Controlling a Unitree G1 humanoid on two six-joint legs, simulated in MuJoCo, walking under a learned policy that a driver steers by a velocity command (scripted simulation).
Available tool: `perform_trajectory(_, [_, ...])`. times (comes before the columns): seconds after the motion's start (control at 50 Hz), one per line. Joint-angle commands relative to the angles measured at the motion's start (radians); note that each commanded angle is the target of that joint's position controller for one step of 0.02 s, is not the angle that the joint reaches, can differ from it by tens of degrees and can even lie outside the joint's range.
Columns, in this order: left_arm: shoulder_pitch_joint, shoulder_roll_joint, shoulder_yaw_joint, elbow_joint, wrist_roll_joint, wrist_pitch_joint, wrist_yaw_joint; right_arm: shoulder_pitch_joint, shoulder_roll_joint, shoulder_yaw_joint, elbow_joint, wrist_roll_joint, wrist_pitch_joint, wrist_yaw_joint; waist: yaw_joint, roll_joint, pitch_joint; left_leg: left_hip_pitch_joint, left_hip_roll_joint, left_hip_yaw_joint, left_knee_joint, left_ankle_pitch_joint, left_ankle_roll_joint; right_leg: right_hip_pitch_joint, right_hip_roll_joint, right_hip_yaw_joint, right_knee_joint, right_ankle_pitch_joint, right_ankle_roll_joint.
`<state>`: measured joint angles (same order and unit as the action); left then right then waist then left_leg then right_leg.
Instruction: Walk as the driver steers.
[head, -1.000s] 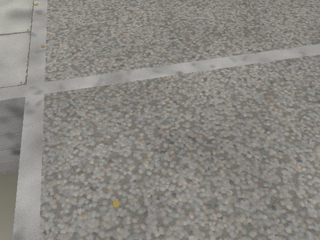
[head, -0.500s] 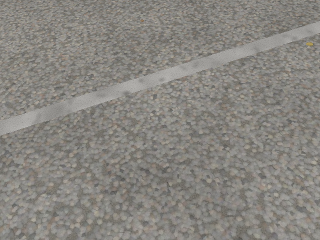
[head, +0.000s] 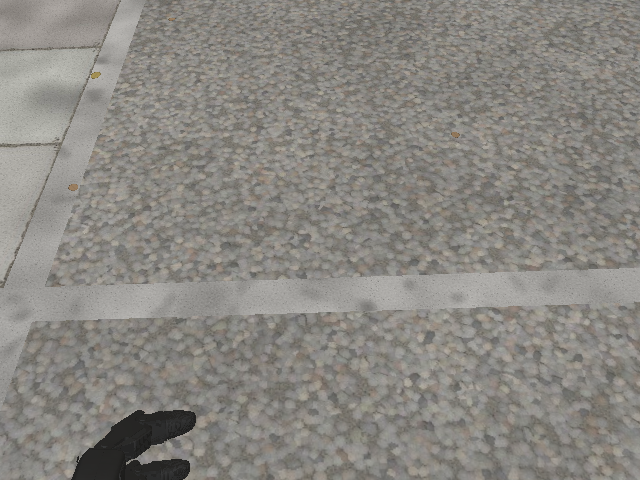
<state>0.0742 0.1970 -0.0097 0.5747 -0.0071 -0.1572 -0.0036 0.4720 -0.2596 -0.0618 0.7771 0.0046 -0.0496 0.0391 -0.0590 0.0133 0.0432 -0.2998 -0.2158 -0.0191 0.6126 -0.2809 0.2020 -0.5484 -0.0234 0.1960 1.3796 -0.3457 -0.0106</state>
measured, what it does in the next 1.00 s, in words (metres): walks ahead, turning left: right foot, then left foot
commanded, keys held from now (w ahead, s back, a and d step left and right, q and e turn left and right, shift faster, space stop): w+q+shift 0.54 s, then q+shift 0.18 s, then shift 0.28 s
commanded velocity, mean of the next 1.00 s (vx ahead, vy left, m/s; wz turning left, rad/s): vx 0.74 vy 0.00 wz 0.86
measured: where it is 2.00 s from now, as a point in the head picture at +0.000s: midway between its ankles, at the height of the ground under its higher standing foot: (244, 376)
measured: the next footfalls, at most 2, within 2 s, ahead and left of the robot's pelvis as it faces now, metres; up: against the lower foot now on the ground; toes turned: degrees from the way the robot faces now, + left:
right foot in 0.22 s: +0.42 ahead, -0.20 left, +0.00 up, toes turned +23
left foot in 0.68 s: +0.67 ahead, +0.21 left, +0.00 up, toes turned +44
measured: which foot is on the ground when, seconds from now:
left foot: down 0.00-0.22, up 0.24-0.66, down 0.68-1.00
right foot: up 0.00-0.20, down 0.22-0.66, up 0.68-1.00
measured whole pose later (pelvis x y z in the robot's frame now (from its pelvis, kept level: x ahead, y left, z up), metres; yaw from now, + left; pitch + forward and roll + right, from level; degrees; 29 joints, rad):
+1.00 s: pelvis +0.66 +0.11 +0.02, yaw +52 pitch +1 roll +0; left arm 0.08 0.32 0.04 0.63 0.01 -0.05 0.05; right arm 0.19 -0.27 -0.05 0.68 0.00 -0.02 0.00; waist -0.04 -0.04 0.09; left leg -0.32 -0.15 -0.08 0.45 -0.15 0.11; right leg -0.72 -0.09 0.10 0.99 -0.19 0.10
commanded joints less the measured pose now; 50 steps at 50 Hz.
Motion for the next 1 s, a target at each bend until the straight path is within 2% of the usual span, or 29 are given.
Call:
perform_trajectory(0.02, [0.058,0.180,0.053,-0.059,0.026,0.018,0.027,-0.200,-0.126,-0.026,-0.166,0.013,-0.050,-0.034,0.124,-0.127,0.080,-0.188,0.247,-0.515,-0.428,-0.112,0.164,-0.050,-0.047,-0.052,-0.279,0.091,0.063])
perform_trajectory(0.04, [-0.022,0.153,0.044,-0.087,0.039,0.020,0.028,-0.184,-0.125,-0.027,-0.156,0.025,-0.045,-0.048,0.087,-0.093,0.088,-0.243,0.208,-0.433,-0.416,-0.027,0.145,0.016,-0.037,-0.087,-0.411,0.179,0.081])
perform_trajectory(0.08, [-0.136,0.084,0.029,-0.126,0.029,0.024,0.022,-0.159,-0.141,-0.034,-0.129,0.042,-0.028,-0.065,0.020,-0.014,0.059,-0.304,0.137,-0.334,-0.371,-0.002,0.077,0.188,0.019,-0.144,-0.665,0.352,0.102])
perform_trajectory(0.1, [-0.154,0.083,0.034,-0.137,0.010,0.024,0.018,-0.126,-0.149,-0.038,-0.116,0.046,-0.021,-0.066,-0.010,0.014,0.020,-0.281,0.141,-0.351,-0.352,-0.039,0.058,0.248,0.051,-0.151,-0.726,0.408,0.116])
perform_trajectory(0.16, [-0.141,0.152,0.073,-0.132,-0.042,0.020,0.014,-0.090,-0.129,-0.040,-0.096,0.056,-0.008,-0.070,-0.013,0.091,-0.030,-0.057,0.179,-0.437,-0.239,-0.094,0.014,0.265,0.055,-0.077,-0.875,0.374,0.127])
perform_trajectory(0.18, [-0.107,0.176,0.088,-0.121,-0.049,0.014,0.013,-0.095,-0.119,-0.040,-0.096,0.052,-0.004,-0.069,0.012,0.108,-0.048,0.005,0.194,-0.451,-0.175,-0.045,-0.004,0.292,0.050,-0.072,-0.899,0.337,0.111])
perform_trajectory(0.2, [0.005,0.211,0.113,-0.096,-0.050,0.009,0.013,-0.117,-0.119,-0.040,-0.105,0.041,-0.002,-0.064,0.085,0.121,-0.111,0.039,0.189,-0.438,-0.048,0.099,-0.035,0.398,0.048,-0.086,-0.894,0.275,0.083])
perform_trajectory(0.22, [0.221,0.245,0.135,-0.054,-0.049,0.005,0.016,-0.162,-0.090,-0.029,-0.132,0.022,-0.004,-0.053,0.203,0.106,-0.238,-0.045,0.164,-0.381,0.216,0.176,-0.081,0.652,-0.026,-0.056,-0.823,0.218,0.044])
perform_trajectory(0.24, [0.434,0.313,0.142,-0.017,-0.030,0.015,0.020,-0.131,0.040,0.013,-0.168,-0.015,-0.008,-0.042,0.235,-0.129,-0.410,-0.239,0.116,-0.281,0.596,-0.247,-0.103,0.968,-0.209,0.203,-0.821,-0.049,-0.003])
perform_trajectory(0.26, [0.396,0.379,0.147,-0.011,0.021,0.010,-0.005,0.008,0.039,0.029,-0.232,0.079,-0.025,-0.040,0.112,-0.587,-0.451,-0.566,0.119,-0.195,0.864,-0.288,-0.124,1.053,-0.436,0.883,-1.109,-0.506,-0.176])
perform_trajectory(0.28, [0.292,0.264,0.131,-0.045,0.019,0.018,-0.005,-0.040,-0.054,0.017,-0.187,0.094,-0.013,-0.053,0.141,-0.375,-0.286,-0.661,0.212,-0.165,0.955,-0.146,-0.139,0.941,-0.397,0.836,-1.145,-0.696,-0.180])
perform_trajectory(0.3, [0.266,0.203,0.116,-0.035,0.010,0.031,0.002,-0.152,-0.101,0.007,-0.200,0.060,-0.004,-0.049,0.165,-0.231,-0.165,-0.667,0.234,-0.117,0.954,-0.074,-0.144,0.824,-0.349,0.604,-1.123,-0.492,-0.148])
perform_trajectory(0.32, [0.263,0.197,0.112,-0.012,0.017,0.039,0.004,-0.218,-0.102,0.003,-0.209,0.031,0.003,-0.044,0.158,-0.064,-0.104,-0.610,0.274,-0.104,0.912,-0.036,-0.146,0.707,-0.302,0.420,-1.103,-0.244,-0.126])
perform_trajectory(0.34, [0.246,0.185,0.109,0.016,0.022,0.041,0.004,-0.278,-0.101,-0.004,-0.231,0.016,0.004,-0.037,0.142,-0.030,-0.047,-0.574,0.305,-0.107,0.842,-0.008,-0.142,0.612,-0.252,0.281,-1.101,-0.085,-0.112])
perform_trajectory(0.4, [0.231,0.118,0.087,0.088,0.005,0.034,-0.002,-0.297,-0.064,0.001,-0.258,0.047,0.031,-0.016,0.096,-0.111,0.001,-0.544,0.363,-0.096,0.768,-0.004,-0.137,0.514,-0.214,0.062,-1.133,0.104,-0.090])
perform_trajectory(0.48, [0.213,0.177,0.096,0.129,0.015,0.033,0.007,-0.352,-0.065,0.013,-0.286,0.037,0.033,-0.001,0.070,-0.070,0.064,-0.599,0.372,-0.078,0.650,0.146,-0.159,0.473,-0.221,-0.123,-1.202,0.270,-0.098])
perform_trajectory(0.54, [0.248,0.215,0.098,0.157,0.020,0.034,0.015,-0.460,-0.085,0.014,-0.303,0.033,0.022,0.017,0.107,-0.024,0.118,-0.567,0.347,0.008,0.443,0.294,-0.149,0.497,-0.193,-0.272,-1.248,0.355,-0.065])
perform_trajectory(0.58, [0.262,0.254,0.101,0.174,0.018,0.045,0.025,-0.536,-0.064,0.022,-0.320,0.023,0.006,0.039,0.120,-0.002,0.156,-0.449,0.294,0.110,0.230,0.337,-0.126,0.491,-0.163,-0.362,-1.211,0.642,-0.022])
perform_trajectory(0.62, [0.295,0.328,0.115,0.182,0.014,0.056,0.042,-0.497,-0.100,0.002,-0.304,0.014,-0.006,0.056,0.085,-0.072,0.064,-0.225,0.170,0.214,0.137,0.346,-0.109,0.526,-0.156,-0.402,-1.058,1.164,0.013])
perform_trajectory(0.66, [0.257,0.377,0.130,0.162,-0.007,0.070,0.053,-0.213,-0.195,-0.050,-0.233,0.025,0.008,0.053,-0.077,-0.152,-0.091,0.115,0.105,0.190,0.117,0.296,-0.056,0.476,-0.193,-0.390,-0.712,1.413,0.010])
perform_trajectory(0.68, [0.227,0.343,0.124,0.142,-0.023,0.066,0.045,-0.018,-0.251,-0.086,-0.177,0.032,0.022,0.031,-0.173,-0.087,-0.164,0.406,0.125,0.100,0.017,0.403,-0.005,0.305,-0.160,-0.389,-0.425,1.144,0.031])
perform_trajectory(0.7, [0.259,0.194,0.090,0.119,0.006,0.054,0.027,-0.028,-0.270,-0.080,-0.158,0.039,0.032,0.000,-0.088,0.158,-0.148,0.580,0.261,-0.114,-0.019,0.646,0.050,0.061,0.018,-0.358,-0.051,-0.113,0.067])
perform_trajectory(0.72, [0.401,0.157,0.056,0.053,0.010,0.030,0.015,-0.103,-0.346,-0.075,-0.240,-0.026,0.009,-0.003,0.027,0.302,-0.448,0.839,0.539,-0.669,-0.033,0.813,0.316,-0.173,0.113,-0.140,0.304,-0.342,0.085])
perform_trajectory(0.74, [0.291,0.277,0.070,0.044,0.004,0.014,0.011,-0.128,-0.290,-0.077,-0.268,-0.030,0.010,-0.002,-0.064,0.084,-0.571,0.774,0.546,-0.751,-0.176,0.531,0.287,-0.169,0.062,-0.015,0.262,-0.210,0.051])
perform_trajectory(0.76, [0.200,0.279,0.075,0.021,-0.015,0.015,0.018,-0.209,-0.266,-0.070,-0.274,-0.017,0.001,-0.003,-0.023,-0.015,-0.405,0.600,0.500,-0.665,-0.227,0.448,0.230,-0.178,0.029,-0.030,0.152,-0.117,0.035])
perform_trajectory(0.78, [0.196,0.259,0.074,0.038,-0.005,0.028,0.032,-0.278,-0.218,-0.058,-0.271,0.005,-0.008,-0.005,0.039,-0.133,-0.265,0.403,0.458,-0.575,-0.244,0.466,0.175,-0.157,-0.015,-0.054,0.073,-0.078,0.048])
perform_trajectory(0.84, [0.242,0.261,0.085,0.063,0.003,0.089,0.043,-0.341,-0.162,-0.039,-0.248,-0.012,-0.011,-0.013,0.111,-0.075,-0.137,0.024,0.401,-0.362,-0.267,0.727,0.137,0.006,-0.078,-0.085,-0.073,-0.066,0.083])
perform_trajectory(0.9, [0.213,0.184,0.066,0.056,0.018,0.103,0.055,-0.295,-0.170,-0.038,-0.191,-0.012,-0.012,-0.034,0.093,-0.036,-0.167,-0.039,0.351,-0.238,-0.246,0.909,0.120,0.031,-0.059,-0.128,-0.194,0.018,0.113])
perform_trajectory(1.0, [0.110,0.154,0.056,0.037,0.015,0.115,0.049,-0.319,-0.126,-0.021,-0.163,0.000,0.030,-0.055,0.058,0.045,-0.191,0.003,0.285,-0.159,-0.213,0.698,0.037,0.064,-0.050,-0.139,-0.465,0.287,0.121])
